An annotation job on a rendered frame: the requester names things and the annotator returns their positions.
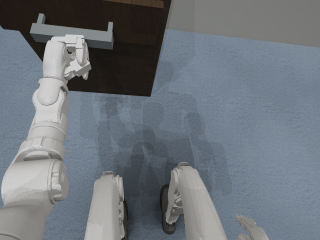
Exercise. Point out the cabinet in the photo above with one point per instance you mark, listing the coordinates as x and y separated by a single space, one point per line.
126 69

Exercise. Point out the robot right hand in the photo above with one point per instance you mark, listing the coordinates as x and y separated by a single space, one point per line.
255 232

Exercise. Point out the drawer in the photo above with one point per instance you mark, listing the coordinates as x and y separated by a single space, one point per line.
134 21

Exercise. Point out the handle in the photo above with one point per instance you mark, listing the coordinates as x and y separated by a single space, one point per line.
94 38

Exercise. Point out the robot left upper arm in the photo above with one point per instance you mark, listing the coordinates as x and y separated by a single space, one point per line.
31 189

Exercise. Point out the right robot foot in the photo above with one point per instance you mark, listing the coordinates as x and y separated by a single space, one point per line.
168 228

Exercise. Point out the robot left forearm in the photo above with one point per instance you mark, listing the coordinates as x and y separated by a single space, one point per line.
48 130

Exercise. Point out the left robot thigh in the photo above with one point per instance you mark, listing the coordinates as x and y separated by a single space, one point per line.
103 218

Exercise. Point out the robot left hand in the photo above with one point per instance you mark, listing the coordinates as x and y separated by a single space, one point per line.
56 58

